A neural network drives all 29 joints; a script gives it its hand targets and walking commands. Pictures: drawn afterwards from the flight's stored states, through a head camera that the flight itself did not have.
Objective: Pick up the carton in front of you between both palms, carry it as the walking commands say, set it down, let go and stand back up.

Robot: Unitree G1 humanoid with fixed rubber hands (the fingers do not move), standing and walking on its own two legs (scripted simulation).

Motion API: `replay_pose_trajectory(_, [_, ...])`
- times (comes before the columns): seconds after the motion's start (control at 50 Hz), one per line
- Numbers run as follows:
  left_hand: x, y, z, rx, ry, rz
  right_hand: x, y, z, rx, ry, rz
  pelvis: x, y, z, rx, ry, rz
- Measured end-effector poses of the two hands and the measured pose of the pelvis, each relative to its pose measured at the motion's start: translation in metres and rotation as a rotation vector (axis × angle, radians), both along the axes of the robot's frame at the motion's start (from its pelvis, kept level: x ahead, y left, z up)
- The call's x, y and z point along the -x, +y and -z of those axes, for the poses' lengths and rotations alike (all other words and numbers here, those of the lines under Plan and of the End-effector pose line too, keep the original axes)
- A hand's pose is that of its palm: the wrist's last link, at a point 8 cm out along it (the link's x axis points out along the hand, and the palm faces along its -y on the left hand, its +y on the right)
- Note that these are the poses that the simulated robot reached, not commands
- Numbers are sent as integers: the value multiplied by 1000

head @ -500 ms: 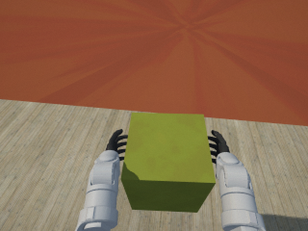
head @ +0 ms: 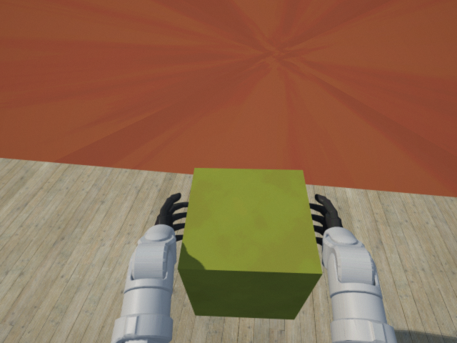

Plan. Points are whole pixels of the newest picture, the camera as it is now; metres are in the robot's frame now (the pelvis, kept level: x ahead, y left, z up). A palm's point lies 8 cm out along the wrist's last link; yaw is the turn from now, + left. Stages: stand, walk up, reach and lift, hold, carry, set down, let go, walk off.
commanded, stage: hold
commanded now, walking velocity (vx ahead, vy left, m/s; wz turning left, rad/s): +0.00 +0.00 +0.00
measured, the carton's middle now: (246, 246) +0.30 +0.00 -0.02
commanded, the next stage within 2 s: carry in 0.30 s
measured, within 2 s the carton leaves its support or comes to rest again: neither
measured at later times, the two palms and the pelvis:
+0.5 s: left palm (170, 214) +0.31 +0.14 +0.07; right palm (335, 219) +0.30 -0.16 +0.06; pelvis +0.02 +0.00 -0.01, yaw -2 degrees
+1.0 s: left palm (202, 141) +0.51 +0.10 +0.08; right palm (331, 145) +0.51 -0.20 +0.07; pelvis +0.24 -0.04 -0.02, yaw +1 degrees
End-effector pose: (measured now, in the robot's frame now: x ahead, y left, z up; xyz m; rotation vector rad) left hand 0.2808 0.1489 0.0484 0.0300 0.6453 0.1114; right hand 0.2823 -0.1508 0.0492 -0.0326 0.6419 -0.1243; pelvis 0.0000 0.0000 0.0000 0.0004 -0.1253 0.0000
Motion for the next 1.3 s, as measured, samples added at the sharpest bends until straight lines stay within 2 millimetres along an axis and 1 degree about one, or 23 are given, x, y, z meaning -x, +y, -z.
replay_pose_trajectory(0.16, [5,0,4,8,23,-5,5,0,4,-7,23,6,8,1,2,0,-12,2])
replay_pose_trajectory(0.28, [4,1,2,16,14,-11,4,1,2,-14,14,10,11,1,2,0,-11,2])
replay_pose_trajectory(0.34, [1,1,1,16,9,-10,1,1,1,-16,9,11,9,1,5,-1,35,6])
replay_pose_trajectory(0.4, [-6,0,-5,13,-3,-11,-5,0,-3,-20,-3,16,1,1,5,-2,83,12])
replay_pose_trajectory(0.46, [-18,-3,-13,18,-35,-9,-15,-3,-11,-31,-36,28,-8,-1,9,-4,120,26])
replay_pose_trajectory(0.52, [-33,-11,-21,17,-48,-2,-26,-11,-17,-36,-49,43,-23,-7,13,-3,145,32])
replay_pose_trajectory(0.58, [-51,-20,-26,23,-31,1,-43,-20,-21,-31,-31,42,-43,-12,16,5,172,12])
replay_pose_trajectory(0.62, [-61,-23,-26,25,-2,-10,-56,-22,-23,-23,-3,34,-57,-13,14,-3,189,-8])
replay_pose_trajectory(0.68, [-77,-18,-27,31,28,-36,-80,-17,-27,-37,28,24,-80,-10,13,-21,204,-10])
replay_pose_trajectory(0.74, [-98,-10,-26,40,29,-50,-103,-9,-27,-69,29,38,-107,-7,16,-36,217,24])
replay_pose_trajectory(0.78, [-114,-9,-27,51,47,-53,-114,-9,-24,-96,46,65,-126,-8,14,-22,229,41])
replay_pose_trajectory(0.84, [-142,-19,-29,62,74,-48,-134,-18,-22,-84,72,80,-155,-12,9,1,237,44])
replay_pose_trajectory(0.88, [-165,-28,-30,53,73,-29,-152,-27,-22,-89,70,96,-176,-18,10,9,233,40])
replay_pose_trajectory(0.96, [-214,-46,-30,50,25,-21,-201,-45,-22,-97,23,101,-223,-34,23,22,212,3])
replay_pose_trajectory(1.02, [-243,-47,-28,57,59,-48,-239,-46,-25,-90,58,78,-255,-42,16,8,222,-17])
replay_pose_trajectory(1.1, [-282,-41,-34,61,85,-94,-292,-40,-32,-88,87,37,-302,-47,4,-16,230,-15])
replay_pose_trajectory(1.14, [-306,-38,-38,60,75,-107,-319,-36,-36,-89,78,23,-327,-47,1,-27,229,-8])
replay_pose_trajectory(1.2, [-348,-34,-41,58,54,-108,-360,-32,-36,-92,57,20,-367,-42,2,-34,225,0])
replay_pose_trajectory(1.24, [-379,-31,-38,58,47,-99,-388,-30,-32,-91,49,28,-397,-37,7,-33,220,2])
replay_pose_trajectory(1.3, [-428,-26,-25,63,49,-77,-431,-25,-20,-83,49,46,-446,-27,19,-33,206,14])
